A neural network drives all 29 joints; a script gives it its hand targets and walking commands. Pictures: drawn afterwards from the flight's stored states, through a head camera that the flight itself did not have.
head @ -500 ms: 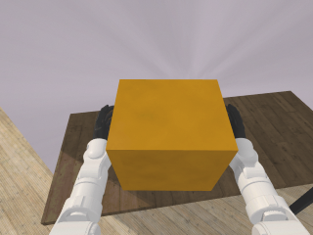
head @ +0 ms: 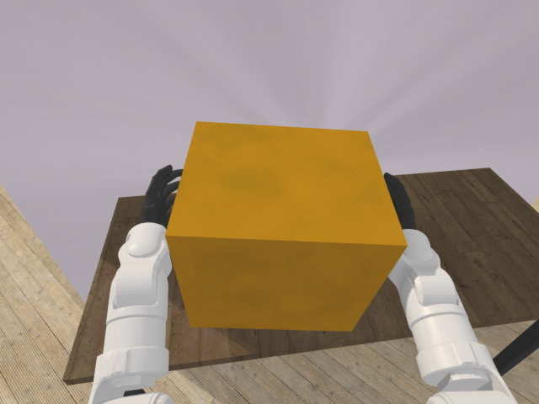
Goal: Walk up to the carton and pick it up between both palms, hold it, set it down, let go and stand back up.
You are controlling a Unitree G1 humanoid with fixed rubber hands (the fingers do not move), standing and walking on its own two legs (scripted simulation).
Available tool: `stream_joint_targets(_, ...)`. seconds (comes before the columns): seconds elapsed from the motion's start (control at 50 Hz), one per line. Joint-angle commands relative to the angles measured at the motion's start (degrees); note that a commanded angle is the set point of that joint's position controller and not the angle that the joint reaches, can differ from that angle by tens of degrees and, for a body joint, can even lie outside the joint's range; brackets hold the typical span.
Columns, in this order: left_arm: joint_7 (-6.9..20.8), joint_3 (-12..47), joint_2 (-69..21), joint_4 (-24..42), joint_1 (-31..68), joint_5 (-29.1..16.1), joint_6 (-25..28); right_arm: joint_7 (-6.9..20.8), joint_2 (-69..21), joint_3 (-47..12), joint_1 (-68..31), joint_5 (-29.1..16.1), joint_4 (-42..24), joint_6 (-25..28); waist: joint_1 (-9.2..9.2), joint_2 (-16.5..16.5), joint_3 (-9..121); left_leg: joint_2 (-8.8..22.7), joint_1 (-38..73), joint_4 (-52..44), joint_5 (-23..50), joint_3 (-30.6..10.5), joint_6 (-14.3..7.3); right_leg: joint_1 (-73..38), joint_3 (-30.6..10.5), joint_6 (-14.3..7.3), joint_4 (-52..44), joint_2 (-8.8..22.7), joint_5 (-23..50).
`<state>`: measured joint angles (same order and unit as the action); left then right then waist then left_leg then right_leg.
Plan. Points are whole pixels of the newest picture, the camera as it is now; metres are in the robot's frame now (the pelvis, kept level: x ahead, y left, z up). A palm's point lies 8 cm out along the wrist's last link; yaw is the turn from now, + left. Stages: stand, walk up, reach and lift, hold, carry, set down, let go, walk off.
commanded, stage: reach and lift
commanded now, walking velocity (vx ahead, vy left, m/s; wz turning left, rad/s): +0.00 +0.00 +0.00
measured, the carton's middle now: (277, 231) +0.37 +0.00 +0.09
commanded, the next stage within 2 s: hold in 0.96 s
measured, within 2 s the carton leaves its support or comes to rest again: neither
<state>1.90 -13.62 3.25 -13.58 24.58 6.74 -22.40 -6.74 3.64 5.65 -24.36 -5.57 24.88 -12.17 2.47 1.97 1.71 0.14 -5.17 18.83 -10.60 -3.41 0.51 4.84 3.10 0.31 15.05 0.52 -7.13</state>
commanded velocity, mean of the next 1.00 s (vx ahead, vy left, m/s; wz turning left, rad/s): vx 0.00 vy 0.00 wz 0.00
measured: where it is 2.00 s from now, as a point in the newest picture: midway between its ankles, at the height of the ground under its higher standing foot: outside the picture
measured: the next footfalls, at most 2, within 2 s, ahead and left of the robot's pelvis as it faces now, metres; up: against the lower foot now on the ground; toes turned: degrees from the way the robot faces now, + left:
none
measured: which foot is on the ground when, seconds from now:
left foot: down 0.00-1.00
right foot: down 0.00-1.00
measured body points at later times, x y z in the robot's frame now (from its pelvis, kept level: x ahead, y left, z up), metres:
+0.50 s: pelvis +0.00 +0.00 +0.00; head -0.03 +0.02 +0.45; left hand +0.37 +0.17 +0.16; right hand +0.36 -0.19 +0.14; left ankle +0.00 +0.12 -0.75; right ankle +0.01 -0.12 -0.75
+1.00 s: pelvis +0.00 +0.01 +0.00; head -0.04 +0.03 +0.45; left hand +0.37 +0.17 +0.17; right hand +0.35 -0.19 +0.16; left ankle +0.00 +0.12 -0.75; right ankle +0.01 -0.12 -0.75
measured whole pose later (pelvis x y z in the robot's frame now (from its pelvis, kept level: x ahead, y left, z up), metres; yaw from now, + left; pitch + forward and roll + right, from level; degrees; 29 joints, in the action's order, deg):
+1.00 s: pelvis +0.00 +0.01 +0.00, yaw -1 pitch -5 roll -1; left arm 2.2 -15.3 0.5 -3.5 26.3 10.8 -33.9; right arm -6.7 7.3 3.9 -27.6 -10.0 20.7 -19.8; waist 4.5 2.4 0.9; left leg 0.1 -2.8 18.8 -11.0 -2.5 0.0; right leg 2.3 1.8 0.7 14.1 0.4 -6.8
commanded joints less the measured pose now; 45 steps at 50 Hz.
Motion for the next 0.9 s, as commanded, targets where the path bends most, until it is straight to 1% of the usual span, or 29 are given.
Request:
stream_joint_targets(0.0,7.73,30.62,-32.39,9.60,33.03,-5.49,0.91,8.00,-28.57,-23.14,-41.93,-3.42,-18.28,4.10,1.97,-3.59,19.92,-3.28,-0.46,-1.92,14.32,3.11,3.29,-11.94,-0.47,0.41,1.04,-3.45,10.59)
stream_joint_targets(0.02,7.63,30.37,-32.52,8.83,33.31,-5.17,0.56,8.14,-28.32,-23.02,-42.39,-3.25,-17.78,3.85,1.87,-3.14,19.27,-3.04,-0.64,-2.11,14.17,2.80,3.29,-11.19,-0.45,0.18,0.67,-3.48,9.74)
stream_joint_targets(0.04,7.59,29.93,-32.58,7.75,32.90,-4.93,0.03,8.26,-27.95,-22.59,-42.21,-2.95,-17.15,3.48,2.19,-2.99,18.88,-3.14,0.03,-2.20,13.19,2.94,3.30,-10.90,-0.16,0.22,0.46,-3.49,8.99)
stream_joint_targets(0.06,7.62,29.18,-32.32,6.68,32.26,-4.42,-0.52,8.44,-27.44,-22.15,-42.31,-3.04,-17.26,3.19,1.97,-3.35,17.92,-3.02,-0.52,-2.51,12.21,2.96,3.28,-10.76,-0.17,0.21,0.22,-3.55,7.67)
stream_joint_targets(0.08,7.74,28.43,-31.92,6.42,32.36,-3.85,-1.09,8.66,-27.11,-21.92,-42.37,-2.95,-15.94,2.64,1.83,-3.20,16.76,-2.95,-1.27,-3.27,10.55,2.96,2.98,-10.58,-0.11,0.17,-0.03,-3.43,6.08)
stream_joint_targets(0.12,7.89,27.21,-31.88,5.98,32.57,-3.36,-2.14,9.15,-26.94,-20.93,-43.33,-2.95,-15.34,2.24,1.51,-2.47,15.45,-2.66,-2.00,-3.97,8.88,3.14,2.53,-10.06,-0.12,-0.05,-0.09,-3.39,4.75)
stream_joint_targets(0.14,7.82,26.98,-32.23,6.28,32.78,-3.24,-2.50,9.46,-26.90,-21.46,-44.87,-3.24,-16.55,2.35,0.81,-2.33,16.39,-2.59,-1.91,-3.93,9.28,3.24,2.46,-10.29,-0.07,-0.10,0.12,-3.48,4.96)
stream_joint_targets(0.2,7.53,26.64,-32.72,6.79,33.46,-3.22,-3.13,9.83,-27.25,-22.11,-46.89,-4.04,-17.37,2.27,0.39,-1.82,18.06,-2.65,-1.58,-3.57,10.75,3.50,2.25,-11.16,-0.18,0.04,0.48,-3.61,6.70)
stream_joint_targets(0.26,7.13,26.79,-32.24,8.24,33.94,-2.72,-3.88,10.03,-26.91,-22.43,-47.12,-5.16,-17.12,1.99,0.04,-2.88,18.68,-2.75,-0.94,-3.18,11.49,3.73,2.27,-11.03,-0.34,-0.04,0.51,-3.49,7.24)
stream_joint_targets(0.3,7.08,26.41,-32.19,8.07,34.23,-2.53,-4.59,10.07,-26.55,-21.76,-46.60,-4.95,-15.86,1.50,0.54,-3.04,17.42,-2.68,-0.87,-3.54,10.86,3.80,2.39,-11.08,-0.36,-0.09,0.41,-3.32,6.76)
stream_joint_targets(0.32,7.21,25.95,-32.16,7.22,34.08,-2.29,-5.06,10.08,-26.21,-21.50,-47.19,-5.05,-15.71,1.37,0.21,-2.96,17.06,-2.72,-1.23,-3.67,10.35,3.85,2.21,-11.03,-0.42,-0.07,0.25,-3.23,6.34)
stream_joint_targets(0.34,7.42,25.36,-31.77,6.66,34.36,-2.00,-5.51,10.08,-26.00,-21.07,-47.83,-4.81,-15.28,1.16,0.47,-2.63,16.37,-2.81,-1.81,-4.20,8.70,3.97,1.87,-10.78,-0.39,-0.07,0.06,-3.05,5.56)
stream_joint_targets(0.38,7.54,24.79,-31.69,6.90,34.61,-1.91,-5.72,10.16,-26.63,-20.93,-47.88,-4.81,-15.35,0.96,0.19,-2.46,16.90,-2.99,-2.25,-4.47,7.70,4.33,1.49,-11.28,-0.70,0.27,0.14,-2.87,5.75)
stream_joint_targets(0.4,7.61,24.60,-31.52,7.21,34.64,-1.91,-5.77,10.15,-26.70,-21.05,-48.07,-4.74,-15.17,0.90,0.37,-1.82,17.79,-3.09,-2.02,-4.20,8.21,4.33,1.43,-11.81,-0.63,0.43,0.41,-2.85,6.54)
stream_joint_targets(0.44,7.46,25.76,-31.72,8.89,34.57,-2.62,-5.58,9.88,-27.48,-22.27,-48.43,-5.76,-17.08,1.14,0.24,-1.80,20.62,-3.35,-0.97,-3.10,11.51,4.37,1.52,-13.69,-0.95,0.79,1.07,-2.97,10.73)
stream_joint_targets(0.48,7.54,26.03,-31.35,9.35,34.55,-2.93,-5.59,9.16,-27.39,-22.91,-47.92,-6.10,-17.81,0.87,0.99,-1.39,20.64,-3.53,-0.92,-2.65,12.76,4.08,1.60,-14.89,-1.05,1.28,1.25,-2.87,13.33)
stream_joint_targets(0.52,7.58,26.33,-31.74,9.97,34.97,-3.19,-5.46,8.68,-27.43,-22.87,-47.75,-6.00,-18.37,0.64,1.22,-1.60,20.34,-3.61,-0.93,-2.41,13.73,3.99,1.90,-14.97,-1.06,1.22,1.34,-2.95,14.37)
stream_joint_targets(0.56,7.89,26.14,-31.01,10.55,34.40,-2.83,-5.65,8.36,-27.30,-23.02,-45.73,-5.94,-16.83,0.00,1.78,-0.98,19.39,-3.54,-0.18,-2.31,14.73,3.86,2.02,-15.40,-0.90,1.39,1.26,-3.09,15.46)
stream_joint_targets(0.6,8.24,25.90,-30.97,9.90,33.28,-2.47,-6.17,8.05,-26.48,-23.02,-44.97,-6.00,-17.40,-0.38,2.24,-1.49,18.20,-3.60,0.12,-2.27,15.25,3.86,2.38,-15.49,-0.88,1.33,1.00,-3.13,15.75)
stream_joint_targets(0.64,8.54,25.97,-30.81,11.09,33.06,-2.58,-6.49,7.68,-26.50,-23.41,-44.70,-6.76,-18.47,-0.75,2.38,-1.50,18.44,-3.71,-0.06,-1.92,16.05,3.62,2.42,-16.48,-1.01,1.53,1.29,-3.08,17.30)
stream_joint_targets(0.68,8.41,26.89,-30.79,12.59,33.38,-2.87,-6.63,7.57,-26.41,-23.94,-44.80,-7.36,-19.54,-0.87,2.74,-2.21,19.19,-3.68,0.47,-1.47,17.84,3.45,2.95,-16.32,-0.74,1.48,1.50,-3.29,18.28)
stream_joint_targets(0.72,8.22,27.39,-30.99,14.32,34.07,-3.15,-6.68,7.58,-26.60,-24.39,-44.80,-8.11,-20.46,-1.16,2.92,-2.63,19.95,-3.63,1.38,-0.94,19.51,3.12,3.27,-15.52,-0.43,1.15,1.52,-3.48,18.89)
stream_joint_targets(0.74,7.99,28.07,-31.01,15.07,34.31,-3.48,-6.77,7.60,-26.32,-24.34,-44.30,-8.37,-20.48,-1.35,3.07,-3.41,19.66,-3.52,1.76,-0.79,20.21,3.02,3.55,-15.01,-0.33,0.93,1.42,-3.55,18.53)
stream_joint_targets(0.76,7.76,28.47,-31.26,15.34,33.95,-3.65,-6.90,7.66,-25.84,-24.61,-44.68,-8.76,-21.73,-1.28,3.08,-3.63,20.20,-3.43,2.41,-0.62,20.55,2.90,3.73,-14.89,-0.40,0.78,1.38,-3.58,18.23)
stream_joint_targets(0.78,7.62,28.37,-31.10,15.59,34.14,-3.43,-7.12,7.73,-25.45,-24.65,-44.56,-8.81,-21.09,-1.69,2.92,-3.97,19.13,-3.33,2.11,-1.02,20.37,2.85,3.79,-14.16,-0.45,0.69,1.04,-3.62,17.22)
stream_joint_targets(0.82,7.67,27.80,-31.17,14.32,33.33,-2.90,-8.08,7.90,-24.65,-24.51,-44.60,-8.69,-20.79,-2.31,2.74,-3.43,17.28,-3.12,2.63,-1.41,19.42,2.92,3.64,-13.11,-0.02,0.44,0.52,-3.76,15.15)
stream_joint_targets(0.84,7.68,27.93,-31.07,15.05,33.11,-2.98,-8.42,8.07,-24.54,-24.56,-44.21,-8.98,-21.17,-2.50,2.53,-3.53,16.70,-2.95,2.67,-1.54,19.72,2.79,3.77,-13.03,-0.01,0.22,0.50,-3.85,14.68)
stream_joint_targets(0.86,7.59,27.95,-31.33,15.49,32.61,-2.83,-8.83,8.13,-24.08,-24.62,-43.79,-9.30,-21.52,-2.66,2.63,-4.11,17.34,-2.92,3.23,-1.41,19.94,2.86,3.87,-13.11,0.07,0.12,0.57,-3.95,14.63)
stream_joint_targets(0.88,7.61,27.75,-31.20,15.04,32.87,-2.88,-9.19,8.17,-23.85,-24.37,-44.56,-9.24,-20.99,-2.95,2.62,-3.87,16.62,-2.83,3.06,-1.62,19.33,2.91,3.93,-12.31,0.10,-0.05,0.27,-3.97,13.53)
